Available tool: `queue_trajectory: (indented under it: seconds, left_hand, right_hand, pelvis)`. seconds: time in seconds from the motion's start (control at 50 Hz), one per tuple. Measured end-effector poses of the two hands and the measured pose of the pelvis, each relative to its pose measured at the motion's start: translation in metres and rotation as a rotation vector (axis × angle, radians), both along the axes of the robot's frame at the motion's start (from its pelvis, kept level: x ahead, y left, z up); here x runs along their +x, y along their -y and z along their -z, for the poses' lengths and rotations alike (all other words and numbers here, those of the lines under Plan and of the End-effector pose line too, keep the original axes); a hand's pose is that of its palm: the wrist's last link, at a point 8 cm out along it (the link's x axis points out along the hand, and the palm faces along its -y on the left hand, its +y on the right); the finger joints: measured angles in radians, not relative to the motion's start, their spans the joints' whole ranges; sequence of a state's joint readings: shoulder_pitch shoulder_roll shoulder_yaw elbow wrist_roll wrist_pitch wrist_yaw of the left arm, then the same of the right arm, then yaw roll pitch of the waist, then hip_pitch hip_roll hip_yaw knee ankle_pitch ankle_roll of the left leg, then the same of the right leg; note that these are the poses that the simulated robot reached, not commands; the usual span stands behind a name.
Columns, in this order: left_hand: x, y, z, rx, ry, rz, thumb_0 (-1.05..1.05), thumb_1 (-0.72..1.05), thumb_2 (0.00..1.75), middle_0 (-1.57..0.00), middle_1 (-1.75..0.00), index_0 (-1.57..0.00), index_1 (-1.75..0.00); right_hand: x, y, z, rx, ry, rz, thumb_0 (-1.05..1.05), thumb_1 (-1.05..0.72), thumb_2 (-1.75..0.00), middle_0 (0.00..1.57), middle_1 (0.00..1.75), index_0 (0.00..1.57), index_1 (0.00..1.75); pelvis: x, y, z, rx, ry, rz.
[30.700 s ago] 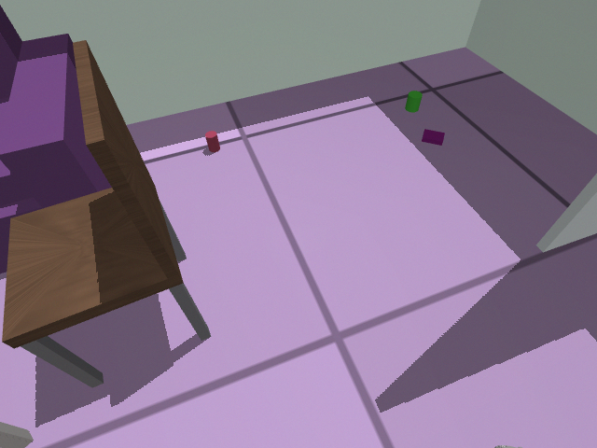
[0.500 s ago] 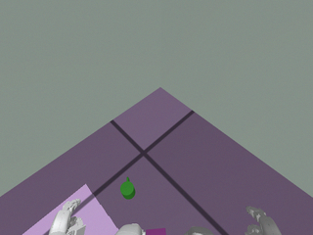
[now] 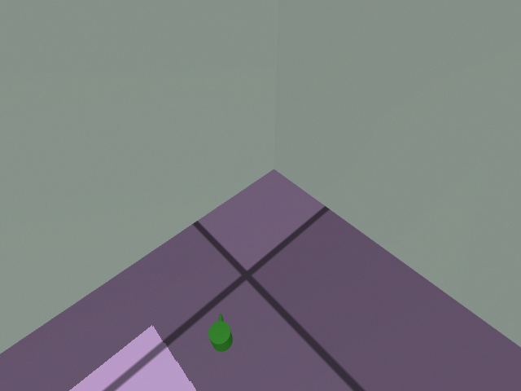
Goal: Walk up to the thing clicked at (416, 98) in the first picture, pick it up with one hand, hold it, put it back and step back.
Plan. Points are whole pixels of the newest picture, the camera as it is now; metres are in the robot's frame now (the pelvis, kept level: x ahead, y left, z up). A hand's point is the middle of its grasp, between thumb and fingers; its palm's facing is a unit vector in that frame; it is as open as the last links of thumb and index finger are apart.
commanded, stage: stand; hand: left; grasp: from above
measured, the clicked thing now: (221, 331) +0.42 +0.19 -0.73
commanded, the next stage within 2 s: step back in 1.78 s
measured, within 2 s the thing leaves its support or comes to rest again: neither
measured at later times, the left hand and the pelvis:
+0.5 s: hand out of the picture +0.05 +0.22 -0.16, palm faces +0.03 -0.95 -0.32, open 7.4 cm; pelvis +0.00 -0.01 +0.01, yaw +0 degrees
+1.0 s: hand out of the picture +0.09 +0.22 -0.15, palm faces +0.03 -0.94 -0.33, open 7.4 cm; pelvis +0.02 -0.02 +0.01, yaw +0 degrees
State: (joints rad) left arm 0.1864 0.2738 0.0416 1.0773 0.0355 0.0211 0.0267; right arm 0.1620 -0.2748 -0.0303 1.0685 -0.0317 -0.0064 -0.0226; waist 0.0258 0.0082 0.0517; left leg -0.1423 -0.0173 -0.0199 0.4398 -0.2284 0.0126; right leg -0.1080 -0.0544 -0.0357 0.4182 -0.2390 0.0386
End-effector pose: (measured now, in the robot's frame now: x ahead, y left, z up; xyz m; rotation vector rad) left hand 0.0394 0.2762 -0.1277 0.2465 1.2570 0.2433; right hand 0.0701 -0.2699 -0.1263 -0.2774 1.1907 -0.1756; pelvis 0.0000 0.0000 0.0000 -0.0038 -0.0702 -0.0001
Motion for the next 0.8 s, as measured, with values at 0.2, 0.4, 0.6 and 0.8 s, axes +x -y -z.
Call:
queue_trajectory:
  seconds: [0.2, 0.4, 0.6, 0.8]
  left_hand:
    - [-0.009, 0.0, -0.004, 0.01, -0.03, -0.002, 0.0, 0.9, 0.89, -0.2, -0.3, -0.2, -0.3]
    - [-0.005, 0.006, -0.005, 0.008, -0.047, 0.0, 0.0, 0.9, 0.89, -0.2, -0.3, -0.2, -0.3]
    - [0.015, 0.012, -0.007, 0.001, -0.017, 0.014, 0.0, 0.9, 0.89, -0.21, -0.3, -0.2, -0.3]
    - [0.03, 0.012, -0.01, 0.008, -0.009, 0.02, 0.0, 0.9, 0.89, -0.21, -0.3, -0.2, -0.3]
  right_hand:
    - [-0.011, 0.014, -0.001, -0.006, -0.037, 0.012, 0.01, -0.9, -0.9, 0.21, 0.3, 0.21, 0.3]
    - [-0.017, 0.025, -0.001, -0.015, -0.077, 0.017, 0.01, -0.9, -0.9, 0.2, 0.3, 0.21, 0.3]
    - [-0.008, 0.029, -0.002, -0.015, -0.066, 0.011, 0.01, -0.9, -0.9, 0.2, 0.3, 0.21, 0.3]
    - [0.003, 0.033, -0.003, -0.017, -0.063, 0.006, 0.01, -0.9, -0.9, 0.21, 0.3, 0.21, 0.3]
  pelvis:
    - [-0.003, 0.006, -0.003, 0.0, -0.001, -0.003]
    - [0.001, 0.012, -0.005, 0.0, -0.007, -0.004]
    - [0.006, 0.016, -0.006, 0.0, -0.011, -0.001]
    - [0.012, 0.019, -0.006, 0.002, -0.023, 0.002]
